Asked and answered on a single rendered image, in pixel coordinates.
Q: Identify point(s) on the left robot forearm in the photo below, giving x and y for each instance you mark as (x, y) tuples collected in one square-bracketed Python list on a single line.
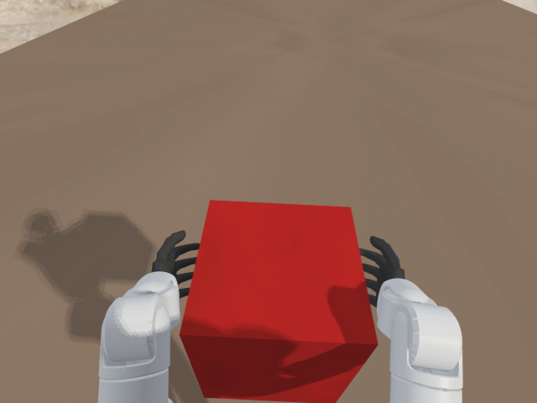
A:
[(135, 342)]

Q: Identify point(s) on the right robot forearm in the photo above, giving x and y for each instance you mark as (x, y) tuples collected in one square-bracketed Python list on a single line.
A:
[(426, 345)]

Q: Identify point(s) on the robot left hand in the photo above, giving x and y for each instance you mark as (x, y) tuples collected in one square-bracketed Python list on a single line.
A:
[(167, 255)]

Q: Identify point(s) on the carton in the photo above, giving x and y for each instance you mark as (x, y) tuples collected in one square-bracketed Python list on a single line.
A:
[(278, 307)]

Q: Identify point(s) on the robot right hand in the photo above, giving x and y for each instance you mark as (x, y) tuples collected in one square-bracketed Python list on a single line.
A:
[(389, 266)]

